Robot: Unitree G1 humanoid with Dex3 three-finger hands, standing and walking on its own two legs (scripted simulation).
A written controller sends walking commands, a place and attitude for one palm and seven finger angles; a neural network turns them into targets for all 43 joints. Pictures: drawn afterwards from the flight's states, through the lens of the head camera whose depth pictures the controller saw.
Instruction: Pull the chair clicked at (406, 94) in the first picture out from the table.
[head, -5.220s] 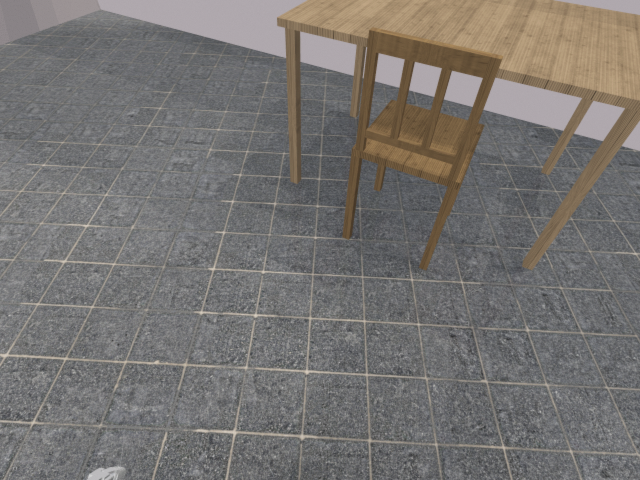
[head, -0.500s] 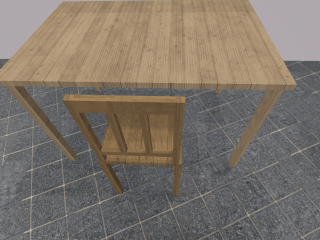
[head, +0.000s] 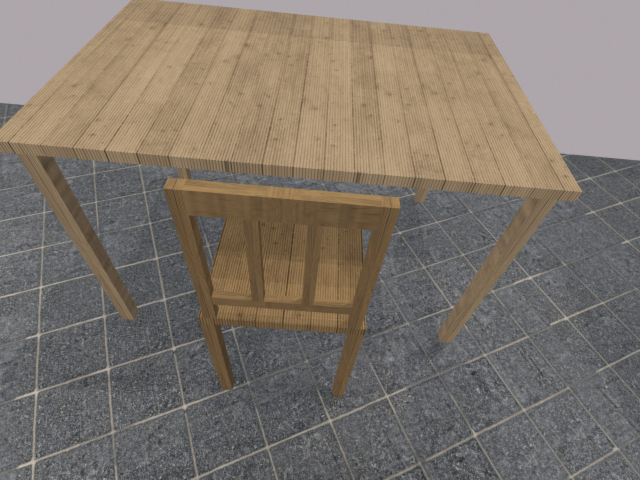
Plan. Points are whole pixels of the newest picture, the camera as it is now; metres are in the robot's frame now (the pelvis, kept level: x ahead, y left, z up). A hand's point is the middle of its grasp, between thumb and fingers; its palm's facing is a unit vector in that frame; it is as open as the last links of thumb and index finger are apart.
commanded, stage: come to a stop and stand still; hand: left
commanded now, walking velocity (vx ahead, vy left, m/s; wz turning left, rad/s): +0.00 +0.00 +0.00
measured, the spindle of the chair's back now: (255, 261) +0.49 +0.14 -0.11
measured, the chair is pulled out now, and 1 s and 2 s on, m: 0.00 0.00 0.00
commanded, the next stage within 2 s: look again from close up in 0.82 s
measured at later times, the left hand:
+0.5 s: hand out of the picture -0.01 +0.11 -0.18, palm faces +0.05 -0.98 -0.19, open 7.3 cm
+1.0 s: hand out of the picture -0.01 +0.11 -0.18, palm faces +0.04 -0.98 -0.18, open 7.3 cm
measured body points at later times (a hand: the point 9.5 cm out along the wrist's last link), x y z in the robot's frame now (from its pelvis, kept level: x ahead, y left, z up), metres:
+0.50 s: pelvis +0.00 -0.06 +0.00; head +0.00 -0.07 +0.45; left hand -0.01 +0.16 -0.16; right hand -0.03 -0.26 -0.17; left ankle +0.00 +0.10 -0.75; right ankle -0.05 -0.13 -0.75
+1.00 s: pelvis +0.01 -0.04 -0.01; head +0.03 -0.05 +0.44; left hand -0.01 +0.16 -0.17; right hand +0.02 -0.27 -0.17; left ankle +0.00 +0.09 -0.74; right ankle -0.05 -0.13 -0.75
